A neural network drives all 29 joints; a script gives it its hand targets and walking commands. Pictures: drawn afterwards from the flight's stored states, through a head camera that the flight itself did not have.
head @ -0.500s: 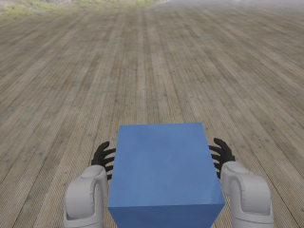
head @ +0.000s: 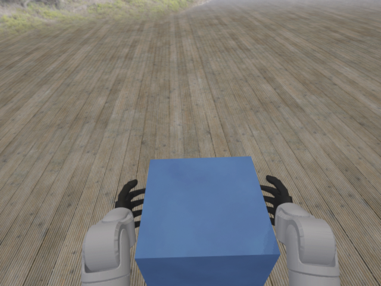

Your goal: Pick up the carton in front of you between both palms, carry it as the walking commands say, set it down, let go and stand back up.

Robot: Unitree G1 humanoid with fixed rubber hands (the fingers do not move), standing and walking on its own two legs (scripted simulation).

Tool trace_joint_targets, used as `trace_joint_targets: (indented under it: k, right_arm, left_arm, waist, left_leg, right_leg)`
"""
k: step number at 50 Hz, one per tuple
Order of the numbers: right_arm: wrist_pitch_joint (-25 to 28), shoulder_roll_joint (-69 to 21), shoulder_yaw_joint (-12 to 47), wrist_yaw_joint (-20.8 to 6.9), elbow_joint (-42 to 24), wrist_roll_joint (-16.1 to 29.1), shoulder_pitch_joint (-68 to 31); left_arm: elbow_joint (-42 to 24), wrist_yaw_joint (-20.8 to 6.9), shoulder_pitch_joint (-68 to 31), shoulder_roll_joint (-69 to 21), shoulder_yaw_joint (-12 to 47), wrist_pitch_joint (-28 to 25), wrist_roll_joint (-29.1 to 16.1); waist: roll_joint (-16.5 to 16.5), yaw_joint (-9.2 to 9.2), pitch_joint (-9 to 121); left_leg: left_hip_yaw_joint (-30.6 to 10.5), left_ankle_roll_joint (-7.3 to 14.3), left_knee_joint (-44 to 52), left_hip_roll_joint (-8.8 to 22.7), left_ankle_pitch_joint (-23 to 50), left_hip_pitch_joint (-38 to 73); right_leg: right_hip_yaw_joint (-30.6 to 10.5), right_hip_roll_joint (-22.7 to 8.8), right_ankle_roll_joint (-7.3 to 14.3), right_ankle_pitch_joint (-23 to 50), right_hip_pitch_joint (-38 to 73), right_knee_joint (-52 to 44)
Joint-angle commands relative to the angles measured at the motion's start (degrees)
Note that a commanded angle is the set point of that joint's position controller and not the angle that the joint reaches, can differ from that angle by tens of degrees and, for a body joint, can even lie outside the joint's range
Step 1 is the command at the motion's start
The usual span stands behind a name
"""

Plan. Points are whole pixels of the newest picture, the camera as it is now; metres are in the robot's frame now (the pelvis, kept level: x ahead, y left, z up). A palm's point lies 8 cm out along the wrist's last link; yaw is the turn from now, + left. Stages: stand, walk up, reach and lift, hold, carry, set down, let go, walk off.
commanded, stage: carry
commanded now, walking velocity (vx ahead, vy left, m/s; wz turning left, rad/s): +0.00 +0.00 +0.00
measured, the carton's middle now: (202, 232) +0.27 +0.00 +0.03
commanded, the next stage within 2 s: hold in 1.52 s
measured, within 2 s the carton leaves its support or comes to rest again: neither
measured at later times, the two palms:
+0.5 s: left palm (129, 224) +0.27 +0.15 +0.06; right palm (275, 215) +0.28 -0.15 +0.06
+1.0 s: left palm (127, 231) +0.27 +0.15 +0.04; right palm (270, 221) +0.27 -0.14 +0.04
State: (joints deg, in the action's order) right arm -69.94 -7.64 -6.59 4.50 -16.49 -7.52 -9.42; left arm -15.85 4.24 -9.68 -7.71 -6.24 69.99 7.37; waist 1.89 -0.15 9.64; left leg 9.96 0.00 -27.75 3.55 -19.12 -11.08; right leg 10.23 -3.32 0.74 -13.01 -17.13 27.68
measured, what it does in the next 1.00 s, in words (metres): stands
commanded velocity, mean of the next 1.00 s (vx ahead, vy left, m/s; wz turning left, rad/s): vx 0.00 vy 0.00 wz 0.00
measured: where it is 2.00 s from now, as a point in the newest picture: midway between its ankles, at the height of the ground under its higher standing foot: outside the picture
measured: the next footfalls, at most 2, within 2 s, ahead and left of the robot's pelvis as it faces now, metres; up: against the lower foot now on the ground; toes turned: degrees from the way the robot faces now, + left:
none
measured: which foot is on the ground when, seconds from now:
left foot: down 0.00-1.00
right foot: down 0.00-1.00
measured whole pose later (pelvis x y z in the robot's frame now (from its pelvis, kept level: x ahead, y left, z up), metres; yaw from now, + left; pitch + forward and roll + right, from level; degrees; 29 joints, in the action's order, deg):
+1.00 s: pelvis -0.03 +0.00 +0.00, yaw +1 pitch +2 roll +0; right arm -39.5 -8.7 -12.5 0.2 12.8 -15.1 -15.1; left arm 12.8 0.2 -14.8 -8.7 -12.2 39.6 14.9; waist 0.2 0.1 6.0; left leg 9.6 0.7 -29.2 2.9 -17.5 -13.4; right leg 10.3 -4.5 0.8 -11.3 -19.0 28.8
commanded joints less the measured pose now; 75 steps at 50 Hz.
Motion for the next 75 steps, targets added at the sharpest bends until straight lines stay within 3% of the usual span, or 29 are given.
trace_joint_targets:
  k: [1, 11, 21, 32, 38, 42, 50, 75]
  right_arm:
    - [-1.0, -49.5, 40.9, -14.5, -0.8, 23.5, -25.7]
    - [2.3, -52.2, 41.3, -14.6, 1.4, 22.2, -24.3]
    - [10.6, -49.8, 39.2, -14.6, 5.4, 17.8, -23.4]
    - [21.8, -46.0, 28.7, -14.6, 18.0, 9.1, -24.8]
    - [29.5, -48.0, 22.0, -15.5, 27.9, 4.4, -29.5]
    - [33.0, -50.5, 20.9, -16.1, 31.1, 3.2, -31.7]
    - [30.7, -52.1, 25.8, -16.1, 26.8, 6.2, -29.0]
    - [29.6, -51.3, 25.7, -16.1, 25.9, 6.3, -28.9]
  left_arm:
    - [0.5, -14.5, -23.2, -49.6, 38.6, 0.4, -22.5]
    - [-0.1, -14.5, -24.8, -51.9, 41.0, -2.6, -22.4]
    - [4.4, -14.6, -23.7, -49.3, 38.8, -10.8, -17.7]
    - [16.9, -14.4, -24.9, -45.2, 28.3, -22.0, -8.7]
    - [26.5, -15.2, -29.7, -47.5, 22.0, -29.8, -4.5]
    - [29.6, -15.9, -32.0, -50.1, 21.0, -33.3, -3.6]
    - [25.4, -15.9, -29.3, -51.7, 25.7, -30.9, -6.2]
    - [24.5, -15.8, -29.2, -50.8, 25.7, -29.8, -6.5]
  waist:
    - [-5.0, -0.04, 10.1]
    - [-1.8, 0.10, 12.9]
    - [-1.8, 0.06, 9.7]
    - [-1.7, 0.21, 6.0]
    - [-1.8, 0.23, 6.5]
    - [-1.8, 0.27, 7.8]
    - [-1.9, 0.24, 9.5]
    - [-1.7, 0.21, 8.4]
  left_leg:
    - [-4.4, -1.3, -0.6, 5.9, 26.5, 1.5]
    - [-4.4, -0.9, -2.4, 5.5, 30.7, 3.0]
    - [-5.1, -0.2, -0.2, 6.1, 24.4, 1.8]
    - [-5.7, 0.6, 3.4, 6.1, 13.5, -0.7]
    - [-6.0, 0.9, 4.5, 5.8, 9.7, -1.6]
    - [-6.2, 1.0, 4.4, 5.6, 9.3, -1.5]
    - [-6.3, 1.2, 3.4, 5.6, 11.7, -1.0]
    - [-6.6, 1.5, 3.7, 5.7, 12.1, -2.1]
  right_leg:
    - [-6.6, -8.1, 0.2, 37.5, 9.3, 0.9]
    - [-5.7, -7.0, 0.8, 35.1, 9.4, 4.7]
    - [-5.7, -6.9, 0.5, 24.5, 7.8, 2.6]
    - [-6.0, -6.6, 0.3, 13.0, 5.4, -1.5]
    - [-6.1, -6.5, 0.3, 10.1, 5.4, -2.4]
    - [-6.1, -6.5, 0.4, 10.1, 5.9, -2.4]
    - [-6.1, -6.7, 0.2, 12.2, 6.2, -1.7]
    - [-5.8, -6.8, -0.4, 10.8, 5.5, -1.8]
